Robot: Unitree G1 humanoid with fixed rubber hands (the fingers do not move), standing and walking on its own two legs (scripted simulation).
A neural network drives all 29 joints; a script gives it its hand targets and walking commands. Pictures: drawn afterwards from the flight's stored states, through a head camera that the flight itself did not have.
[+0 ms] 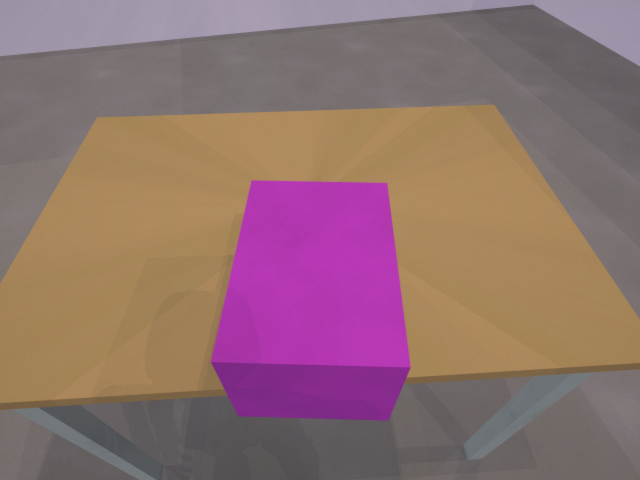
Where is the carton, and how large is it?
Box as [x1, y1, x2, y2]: [211, 180, 410, 420]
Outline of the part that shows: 252,180 211,359 211,363 237,414 245,416 387,420 410,366 386,183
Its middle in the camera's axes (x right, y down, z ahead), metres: -0.01 +0.08 +0.52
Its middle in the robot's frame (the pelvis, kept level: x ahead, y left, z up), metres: +0.35 +0.01 +0.03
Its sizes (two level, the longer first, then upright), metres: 0.267 0.191 0.164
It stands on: a table, 0.72 m high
